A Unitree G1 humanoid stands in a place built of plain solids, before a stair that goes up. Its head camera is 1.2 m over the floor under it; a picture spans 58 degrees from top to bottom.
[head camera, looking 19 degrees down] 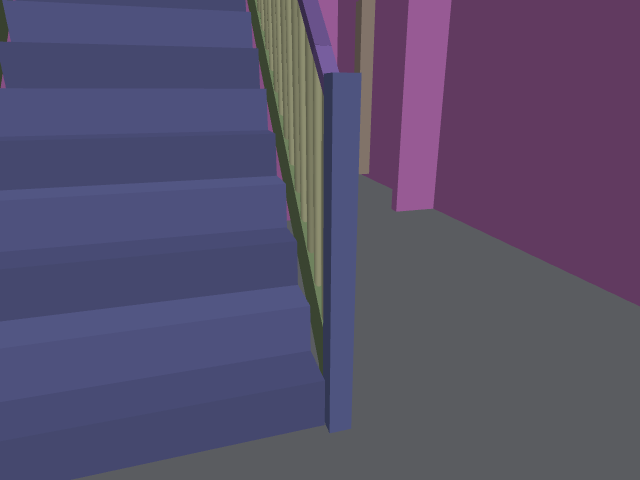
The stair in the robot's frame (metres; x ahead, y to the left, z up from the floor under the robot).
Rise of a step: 0.20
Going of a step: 0.20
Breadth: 1.20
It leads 16 degrees to the left of straight ahead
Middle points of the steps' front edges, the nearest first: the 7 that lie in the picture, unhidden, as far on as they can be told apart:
1.16 0.56 0.20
1.35 0.61 0.40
1.55 0.67 0.61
1.74 0.73 0.81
1.93 0.78 1.01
2.13 0.84 1.21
2.32 0.90 1.41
